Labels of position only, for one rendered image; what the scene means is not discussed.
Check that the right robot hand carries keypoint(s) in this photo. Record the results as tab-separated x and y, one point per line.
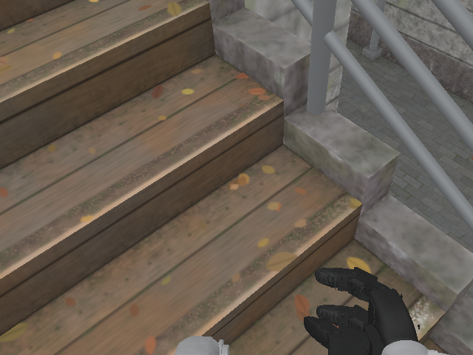
360	332

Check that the right robot forearm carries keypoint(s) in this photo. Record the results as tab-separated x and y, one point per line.
405	347

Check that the robot left thigh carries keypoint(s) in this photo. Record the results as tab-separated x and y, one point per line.
199	345

